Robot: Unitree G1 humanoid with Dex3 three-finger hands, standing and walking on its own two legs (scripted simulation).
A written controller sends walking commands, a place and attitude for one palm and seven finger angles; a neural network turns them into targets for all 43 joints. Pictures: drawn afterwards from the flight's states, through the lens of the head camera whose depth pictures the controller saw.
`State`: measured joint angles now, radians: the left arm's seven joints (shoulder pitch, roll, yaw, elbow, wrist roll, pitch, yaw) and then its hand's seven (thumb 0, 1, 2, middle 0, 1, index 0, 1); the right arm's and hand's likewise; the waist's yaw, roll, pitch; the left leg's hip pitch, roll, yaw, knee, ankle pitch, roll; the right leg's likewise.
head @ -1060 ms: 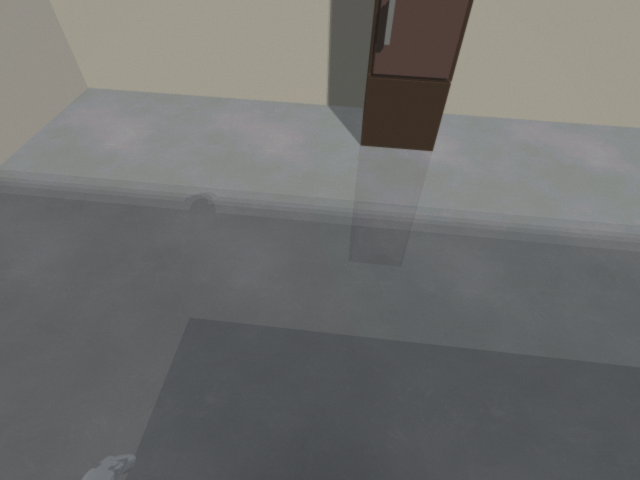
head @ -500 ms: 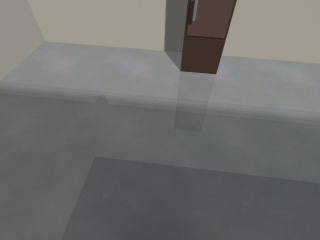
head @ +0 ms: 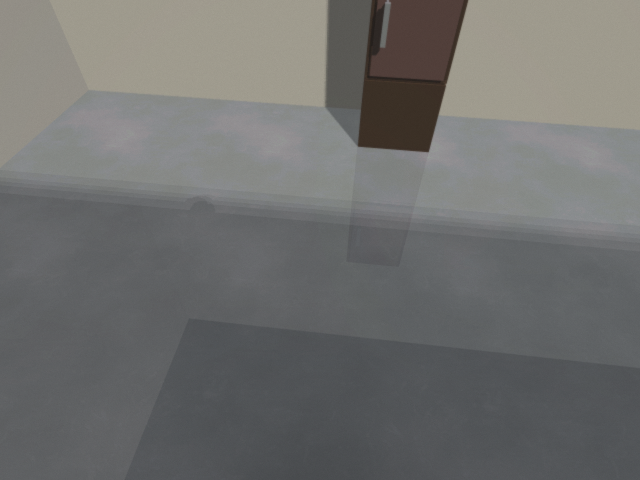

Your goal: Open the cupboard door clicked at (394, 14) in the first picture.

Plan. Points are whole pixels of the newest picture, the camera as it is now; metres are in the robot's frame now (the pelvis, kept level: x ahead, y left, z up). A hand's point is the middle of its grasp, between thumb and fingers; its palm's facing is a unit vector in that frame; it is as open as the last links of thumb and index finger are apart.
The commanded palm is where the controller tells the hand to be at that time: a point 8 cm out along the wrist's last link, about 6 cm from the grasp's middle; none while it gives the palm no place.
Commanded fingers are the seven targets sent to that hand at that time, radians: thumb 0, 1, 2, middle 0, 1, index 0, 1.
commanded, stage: look at it before walking up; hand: left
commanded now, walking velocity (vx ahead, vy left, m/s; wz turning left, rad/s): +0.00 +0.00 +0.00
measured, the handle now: (385, 23) +1.91 -0.19 -0.11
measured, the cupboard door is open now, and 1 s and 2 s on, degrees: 0 0 0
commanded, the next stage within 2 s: walk to a spot facing it in 0.58 s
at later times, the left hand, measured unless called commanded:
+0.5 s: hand out of the picture +0.07 +0.24 -0.16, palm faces -0.03 -0.94 -0.33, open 7.4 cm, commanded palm none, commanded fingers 0.00 0.90 0.90 -0.20 -0.30 -0.20 -0.30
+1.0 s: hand out of the picture +0.06 +0.18 -0.18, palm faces -0.10 -0.97 -0.22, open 7.4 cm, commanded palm none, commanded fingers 0.00 0.90 0.90 -0.20 -0.30 -0.20 -0.30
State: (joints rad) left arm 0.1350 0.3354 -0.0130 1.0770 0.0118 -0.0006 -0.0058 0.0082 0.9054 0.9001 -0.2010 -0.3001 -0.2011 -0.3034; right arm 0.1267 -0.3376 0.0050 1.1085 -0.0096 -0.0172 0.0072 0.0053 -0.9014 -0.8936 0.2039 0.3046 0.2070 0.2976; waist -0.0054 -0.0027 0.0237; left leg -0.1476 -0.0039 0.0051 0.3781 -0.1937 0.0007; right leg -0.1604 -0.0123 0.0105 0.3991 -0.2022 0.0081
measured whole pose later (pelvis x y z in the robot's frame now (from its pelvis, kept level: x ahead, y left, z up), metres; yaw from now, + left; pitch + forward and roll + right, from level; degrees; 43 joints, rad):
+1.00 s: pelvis +0.06 -0.02 -0.02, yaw -7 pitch -1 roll +2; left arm 0.33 0.23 0.02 1.07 0.03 0.02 -0.04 0.01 0.91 0.90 -0.20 -0.30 -0.20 -0.30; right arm 0.27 -0.24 -0.01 1.08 -0.02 -0.02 0.01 0.00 -0.90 -0.89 0.20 0.30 0.21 0.30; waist 0.01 -0.01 0.01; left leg -0.12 0.05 0.11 0.51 -0.38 -0.02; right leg -0.26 -0.01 -0.02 0.64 -0.42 -0.02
